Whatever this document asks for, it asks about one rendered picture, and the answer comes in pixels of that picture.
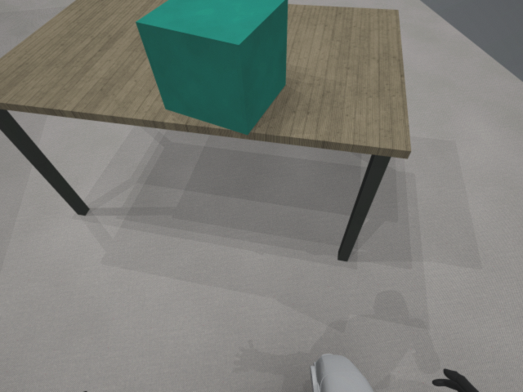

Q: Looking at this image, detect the table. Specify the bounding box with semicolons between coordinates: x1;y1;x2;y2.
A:
0;0;411;261

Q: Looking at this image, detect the right robot thigh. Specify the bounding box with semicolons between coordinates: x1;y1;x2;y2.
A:
310;354;374;392

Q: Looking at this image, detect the carton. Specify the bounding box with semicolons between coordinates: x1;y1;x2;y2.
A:
136;0;288;135

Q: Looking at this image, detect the robot right hand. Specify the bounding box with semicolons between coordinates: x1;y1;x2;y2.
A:
432;369;479;392

